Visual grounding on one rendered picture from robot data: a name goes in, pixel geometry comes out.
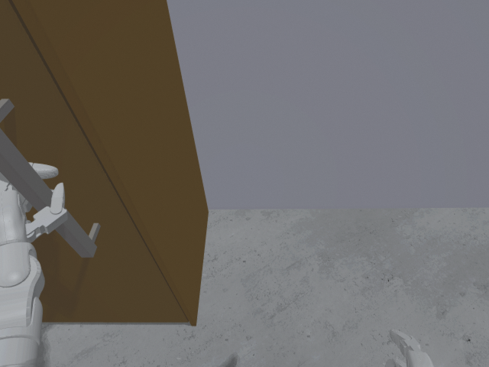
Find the left robot hand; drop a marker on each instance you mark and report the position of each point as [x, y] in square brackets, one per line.
[13, 207]

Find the robot left forearm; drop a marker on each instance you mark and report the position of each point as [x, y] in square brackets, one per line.
[21, 312]

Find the wardrobe door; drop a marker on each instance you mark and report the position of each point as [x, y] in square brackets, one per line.
[122, 283]

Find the handle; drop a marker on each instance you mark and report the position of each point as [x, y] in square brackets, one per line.
[25, 179]

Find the right robot hand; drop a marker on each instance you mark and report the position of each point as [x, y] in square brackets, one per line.
[410, 349]

